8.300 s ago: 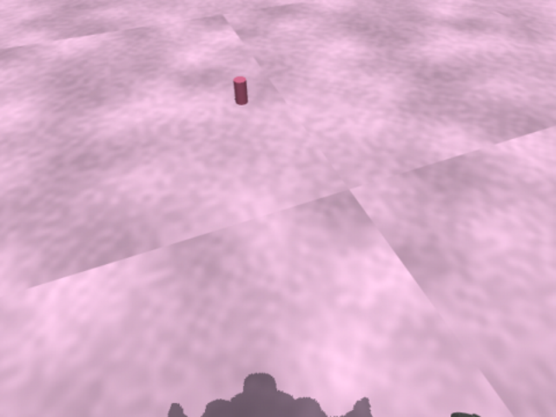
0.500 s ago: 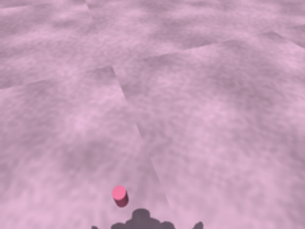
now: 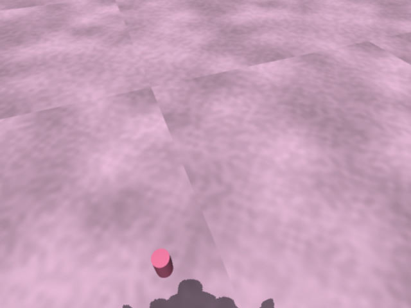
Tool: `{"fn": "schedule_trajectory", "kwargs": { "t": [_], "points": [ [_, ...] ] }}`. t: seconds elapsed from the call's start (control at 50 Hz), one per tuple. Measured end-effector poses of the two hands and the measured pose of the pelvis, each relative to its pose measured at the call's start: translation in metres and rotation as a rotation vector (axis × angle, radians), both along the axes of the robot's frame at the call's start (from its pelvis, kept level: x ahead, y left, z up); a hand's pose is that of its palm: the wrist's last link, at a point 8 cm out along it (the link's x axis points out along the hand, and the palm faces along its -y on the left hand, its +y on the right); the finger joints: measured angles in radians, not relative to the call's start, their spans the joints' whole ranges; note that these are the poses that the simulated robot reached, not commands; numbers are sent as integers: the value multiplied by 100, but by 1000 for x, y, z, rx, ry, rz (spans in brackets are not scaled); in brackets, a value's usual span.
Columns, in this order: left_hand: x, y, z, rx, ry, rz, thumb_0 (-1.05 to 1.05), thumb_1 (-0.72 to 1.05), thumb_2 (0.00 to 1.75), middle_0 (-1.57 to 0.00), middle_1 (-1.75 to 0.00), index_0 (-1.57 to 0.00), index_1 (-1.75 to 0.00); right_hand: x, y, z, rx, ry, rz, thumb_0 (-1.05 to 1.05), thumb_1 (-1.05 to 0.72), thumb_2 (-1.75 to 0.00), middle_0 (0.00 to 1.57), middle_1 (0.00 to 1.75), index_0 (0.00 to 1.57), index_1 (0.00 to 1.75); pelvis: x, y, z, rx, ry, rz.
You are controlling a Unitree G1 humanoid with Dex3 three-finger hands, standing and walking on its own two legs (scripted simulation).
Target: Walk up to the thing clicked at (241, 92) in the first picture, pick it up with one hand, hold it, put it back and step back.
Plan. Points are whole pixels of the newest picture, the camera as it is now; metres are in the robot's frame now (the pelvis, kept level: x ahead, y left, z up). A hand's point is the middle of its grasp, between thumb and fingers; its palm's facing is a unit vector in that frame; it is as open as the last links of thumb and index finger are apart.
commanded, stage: stand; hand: left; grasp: from the side
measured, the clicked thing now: (162, 263) +0.40 +0.19 -0.70
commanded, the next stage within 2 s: go down in 0.62 s
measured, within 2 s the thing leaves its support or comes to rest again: neither
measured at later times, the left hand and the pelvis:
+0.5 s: hand out of the picture +0.07 +0.25 -0.16, palm faces -0.02 -0.94 -0.34, open 7.4 cm; pelvis +0.01 +0.00 +0.00, yaw +0 degrees
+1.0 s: hand (95, 300) +0.17 +0.26 -0.17, palm faces +0.06 -0.95 -0.31, open 11.9 cm; pelvis -0.01 +0.00 -0.03, yaw -1 degrees
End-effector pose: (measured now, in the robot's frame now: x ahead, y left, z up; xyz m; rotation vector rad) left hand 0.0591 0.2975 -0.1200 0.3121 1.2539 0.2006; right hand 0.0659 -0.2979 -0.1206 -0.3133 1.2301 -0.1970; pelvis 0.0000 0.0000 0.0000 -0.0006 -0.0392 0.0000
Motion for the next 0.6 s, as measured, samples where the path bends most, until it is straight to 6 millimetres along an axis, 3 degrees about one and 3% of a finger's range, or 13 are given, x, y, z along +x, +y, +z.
{"fn": "schedule_trajectory", "kwargs": {
  "t": [0.6],
  "points": [
    [14,0,-1,-3,-7,-4,0,90,90,-20,-30,-21,-30,11,1,1,-4,1,1,0,-90,-90,20,30,20,30,10,1,0,-2,8,2]
  ]
}}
